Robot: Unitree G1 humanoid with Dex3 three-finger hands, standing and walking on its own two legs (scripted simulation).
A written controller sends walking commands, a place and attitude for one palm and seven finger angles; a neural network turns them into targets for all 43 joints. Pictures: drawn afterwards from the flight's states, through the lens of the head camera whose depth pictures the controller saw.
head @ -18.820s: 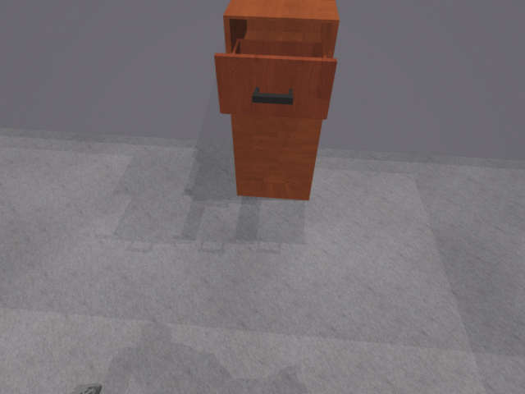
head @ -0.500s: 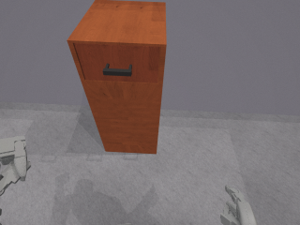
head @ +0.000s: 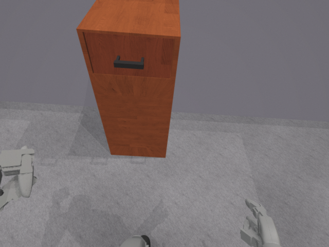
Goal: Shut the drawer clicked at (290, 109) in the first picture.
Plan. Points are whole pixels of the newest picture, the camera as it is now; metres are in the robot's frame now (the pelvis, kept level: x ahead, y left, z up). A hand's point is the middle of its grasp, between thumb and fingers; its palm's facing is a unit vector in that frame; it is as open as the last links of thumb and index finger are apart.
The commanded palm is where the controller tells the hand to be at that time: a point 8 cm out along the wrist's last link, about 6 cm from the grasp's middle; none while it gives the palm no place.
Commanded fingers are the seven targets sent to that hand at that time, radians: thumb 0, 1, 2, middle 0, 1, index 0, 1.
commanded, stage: step back with the hand held close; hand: left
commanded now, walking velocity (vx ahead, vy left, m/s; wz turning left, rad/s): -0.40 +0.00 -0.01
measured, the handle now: (129, 61) +0.76 +0.17 +0.02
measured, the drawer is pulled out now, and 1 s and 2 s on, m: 0.00 0.00 0.00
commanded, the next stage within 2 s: stop stepping back and stand still in 0.10 s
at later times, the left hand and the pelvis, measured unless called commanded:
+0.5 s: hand out of the picture +0.08 +0.33 +0.17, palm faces +0.42 -0.86 -0.30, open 3.3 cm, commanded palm +0.03 +0.35 +0.19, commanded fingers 0.00 0.90 0.90 -1.40 -1.60 -1.40 -1.60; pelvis -0.11 +0.08 -0.02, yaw -2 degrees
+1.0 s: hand out of the picture +0.02 +0.36 +0.17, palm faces +0.36 -0.89 -0.27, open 3.3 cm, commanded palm -0.05 +0.41 +0.19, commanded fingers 0.00 0.90 0.90 -1.40 -1.60 -1.40 -1.60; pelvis -0.20 +0.14 -0.02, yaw -6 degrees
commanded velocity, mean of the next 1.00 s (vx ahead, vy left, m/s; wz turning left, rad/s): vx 0.11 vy -0.09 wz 0.00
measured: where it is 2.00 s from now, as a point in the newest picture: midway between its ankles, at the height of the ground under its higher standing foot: outside the picture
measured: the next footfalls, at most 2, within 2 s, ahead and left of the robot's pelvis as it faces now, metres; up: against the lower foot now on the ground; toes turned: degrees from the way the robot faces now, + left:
right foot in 0.34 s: -0.11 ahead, -0.08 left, +0.00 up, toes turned -2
left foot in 0.48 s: +0.01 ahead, +0.13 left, +0.00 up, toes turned -3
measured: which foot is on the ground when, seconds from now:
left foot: down 0.00-0.32, up 0.34-0.46, down 0.48-0.76, up 0.78-0.94, down 0.96-1.00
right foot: down 0.00-0.12, up 0.14-0.32, down 0.34-0.48, up 0.50-0.78, down 0.80-0.96, up 0.98-1.00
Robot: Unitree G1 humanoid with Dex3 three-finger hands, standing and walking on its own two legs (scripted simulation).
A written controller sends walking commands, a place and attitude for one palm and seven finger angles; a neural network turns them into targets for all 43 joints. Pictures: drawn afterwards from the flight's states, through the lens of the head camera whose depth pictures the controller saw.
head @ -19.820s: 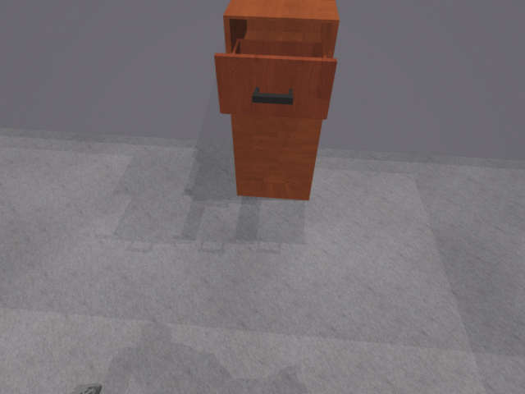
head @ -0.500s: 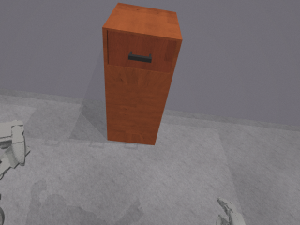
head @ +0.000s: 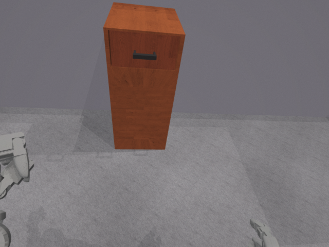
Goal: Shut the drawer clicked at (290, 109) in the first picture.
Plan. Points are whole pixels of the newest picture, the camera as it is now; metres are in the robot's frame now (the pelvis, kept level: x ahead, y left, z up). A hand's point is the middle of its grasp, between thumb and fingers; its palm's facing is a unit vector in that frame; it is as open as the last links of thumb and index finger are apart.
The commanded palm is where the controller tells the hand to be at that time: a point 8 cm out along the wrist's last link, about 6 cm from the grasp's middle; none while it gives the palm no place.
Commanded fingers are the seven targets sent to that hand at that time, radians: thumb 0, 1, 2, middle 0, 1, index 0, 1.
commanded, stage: stop stepping back and stand still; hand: left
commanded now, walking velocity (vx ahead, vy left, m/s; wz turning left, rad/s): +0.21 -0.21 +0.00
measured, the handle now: (144, 54) +0.96 +0.12 +0.04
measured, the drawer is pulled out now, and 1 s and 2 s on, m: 0.00 0.00 0.00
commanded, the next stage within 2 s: let the arm hang, fingers relaxed in 0.44 s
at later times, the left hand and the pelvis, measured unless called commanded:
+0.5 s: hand (15, 177) +0.17 +0.25 +0.19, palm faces +0.44 -0.79 -0.42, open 3.3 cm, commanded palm +0.11 +0.29 +0.21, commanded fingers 0.00 0.90 0.90 -1.40 -1.60 -1.40 -1.60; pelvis -0.01 +0.00 +0.02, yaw +2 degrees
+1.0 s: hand out of the picture -0.06 +0.21 -0.14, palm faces +0.08 -0.96 -0.25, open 4.1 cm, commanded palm none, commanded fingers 0.00 0.90 0.90 -0.44 -0.56 -0.44 -0.56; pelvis -0.01 +0.01 +0.03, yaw +4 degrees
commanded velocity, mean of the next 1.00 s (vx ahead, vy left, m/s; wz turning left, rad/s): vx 0.02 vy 0.00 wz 0.00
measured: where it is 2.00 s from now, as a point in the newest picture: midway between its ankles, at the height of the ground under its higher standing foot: outside the picture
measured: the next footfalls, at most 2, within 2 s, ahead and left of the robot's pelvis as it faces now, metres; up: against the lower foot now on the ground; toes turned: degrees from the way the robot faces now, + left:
right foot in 0.22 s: +0.03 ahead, -0.12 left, +0.00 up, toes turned -1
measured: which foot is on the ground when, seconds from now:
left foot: down 0.00-1.00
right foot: up 0.00-0.20, down 0.22-1.00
